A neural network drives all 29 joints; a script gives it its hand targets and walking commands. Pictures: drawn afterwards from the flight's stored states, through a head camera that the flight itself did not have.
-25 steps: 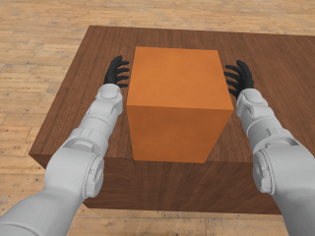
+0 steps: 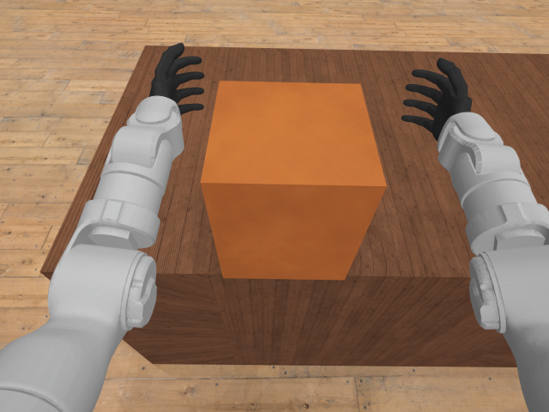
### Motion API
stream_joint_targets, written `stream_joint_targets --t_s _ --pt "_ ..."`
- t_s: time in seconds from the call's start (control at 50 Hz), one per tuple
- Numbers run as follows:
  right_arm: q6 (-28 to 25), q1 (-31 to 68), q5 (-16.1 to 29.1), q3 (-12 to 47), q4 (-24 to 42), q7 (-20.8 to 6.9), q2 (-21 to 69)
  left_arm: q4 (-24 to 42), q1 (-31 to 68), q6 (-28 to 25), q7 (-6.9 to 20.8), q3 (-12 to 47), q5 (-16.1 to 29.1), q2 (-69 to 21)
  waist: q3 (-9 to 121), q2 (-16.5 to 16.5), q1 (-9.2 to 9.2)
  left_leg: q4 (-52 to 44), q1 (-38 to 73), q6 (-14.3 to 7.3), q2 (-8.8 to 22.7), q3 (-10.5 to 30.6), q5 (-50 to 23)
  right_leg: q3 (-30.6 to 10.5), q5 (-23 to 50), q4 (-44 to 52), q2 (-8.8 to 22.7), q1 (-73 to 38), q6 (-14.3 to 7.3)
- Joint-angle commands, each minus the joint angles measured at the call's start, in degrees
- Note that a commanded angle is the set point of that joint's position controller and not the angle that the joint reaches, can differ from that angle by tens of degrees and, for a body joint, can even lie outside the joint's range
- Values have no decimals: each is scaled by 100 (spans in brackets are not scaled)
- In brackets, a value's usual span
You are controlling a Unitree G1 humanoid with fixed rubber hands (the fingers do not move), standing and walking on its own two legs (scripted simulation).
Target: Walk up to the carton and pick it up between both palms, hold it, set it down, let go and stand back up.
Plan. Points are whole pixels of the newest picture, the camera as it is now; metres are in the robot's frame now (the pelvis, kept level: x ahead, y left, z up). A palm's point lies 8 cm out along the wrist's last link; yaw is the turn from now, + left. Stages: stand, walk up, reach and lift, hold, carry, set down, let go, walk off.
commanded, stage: set down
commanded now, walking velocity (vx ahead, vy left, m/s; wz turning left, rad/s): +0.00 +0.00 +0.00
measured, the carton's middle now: (286, 188) +0.43 +0.01 +0.06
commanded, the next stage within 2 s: none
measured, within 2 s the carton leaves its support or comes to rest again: neither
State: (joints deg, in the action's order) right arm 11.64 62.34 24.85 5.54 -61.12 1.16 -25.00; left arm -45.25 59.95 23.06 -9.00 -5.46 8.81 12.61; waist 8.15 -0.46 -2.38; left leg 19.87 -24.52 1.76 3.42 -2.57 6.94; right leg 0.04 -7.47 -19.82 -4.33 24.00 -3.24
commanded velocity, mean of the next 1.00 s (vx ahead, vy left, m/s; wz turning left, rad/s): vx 0.00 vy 0.00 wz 0.00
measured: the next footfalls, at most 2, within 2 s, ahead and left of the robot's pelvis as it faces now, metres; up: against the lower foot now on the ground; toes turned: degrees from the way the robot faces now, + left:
none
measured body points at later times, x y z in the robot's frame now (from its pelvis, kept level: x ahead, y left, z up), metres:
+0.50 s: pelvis +0.00 +0.01 +0.00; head +0.02 +0.02 +0.45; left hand +0.45 +0.20 +0.25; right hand +0.47 -0.22 +0.24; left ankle +0.02 +0.14 -0.74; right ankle +0.01 -0.07 -0.74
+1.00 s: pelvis +0.00 +0.01 +0.00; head -0.01 +0.01 +0.45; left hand +0.39 +0.20 +0.18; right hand +0.41 -0.22 +0.17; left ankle +0.02 +0.14 -0.74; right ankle +0.01 -0.07 -0.74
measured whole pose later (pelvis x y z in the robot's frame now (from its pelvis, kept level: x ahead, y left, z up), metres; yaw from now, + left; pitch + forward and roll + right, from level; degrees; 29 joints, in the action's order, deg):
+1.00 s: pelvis +0.00 +0.01 +0.00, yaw +1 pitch +2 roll +0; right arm 19.3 40.6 26.3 1.8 -36.7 -1.1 -25.6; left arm -10.3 35.0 39.9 -8.0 -7.5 8.2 12.3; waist 4.0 -0.9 1.0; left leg 18.7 -13.6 1.3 2.3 -2.1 7.5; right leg 0.4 -8.5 -19.0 -3.3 12.9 -2.9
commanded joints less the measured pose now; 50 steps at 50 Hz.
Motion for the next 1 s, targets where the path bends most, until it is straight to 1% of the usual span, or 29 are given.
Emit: stream_joint_targets --t_s 0.0,0.04,0.14,0.28,0.42,0.52,0.62,0.82,0.88,0.98 --pt "126 2724 25 -252 945 10 -1019 1165 2530 289 10 -119 9 840 2988 -331 41 105 1546 -322 -272 112 -752 -160 2339 -33 224 -1547 766" --pt "242 2773 56 -258 966 -5 -1091 1255 2558 471 7 -101 31 869 2920 -298 70 113 1654 -306 -263 127 -769 -138 2265 1 208 -1471 755" --pt "464 2886 183 -230 1051 -70 -1295 1514 2600 859 -3 -85 73 947 2921 -228 124 172 1880 -252 -248 168 -1000 -95 2354 7 165 -1423 732" --pt "685 2906 452 -139 1078 -225 -1586 1948 2569 1300 -31 -46 123 1030 2826 -114 172 225 2196 -184 -217 226 -1272 -34 2324 36 104 -1273 669" --pt "800 2740 641 -60 1082 -386 -1716 2228 2350 1530 -55 -14 157 1034 2656 -77 165 214 2249 -199 -197 265 -1247 -36 2099 58 101 -1182 613" --pt "800 2382 634 -85 1208 -438 -1701 2473 1917 1596 -24 -54 96 984 2496 -103 184 164 2232 -226 -212 265 -1209 -52 2056 71 103 -1303 606" --pt "731 1876 547 -185 1591 -426 -1587 2890 1367 1561 33 -155 6 918 2366 -120 216 88 2207 -248 -246 242 -1146 -76 2030 90 117 -1516 610" --pt "578 839 240 -626 2838 -286 -1329 4018 262 1477 84 -289 -49 724 2138 -113 343 -15 2317 -241 -295 213 -913 -79 1748 148 122 -1634 575" --pt "575 514 177 -713 3144 -245 -1247 4242 -80 1488 93 -302 -49 642 1987 -146 379 -50 2344 -244 -300 211 -805 -84 1609 179 131 -1608 550" --pt "584 -47 115 -785 3548 -190 -1075 4563 -618 1496 110 -338 -106 515 1724 -173 370 -121 2343 -260 -310 201 -619 -126 1364 234 161 -1585 516"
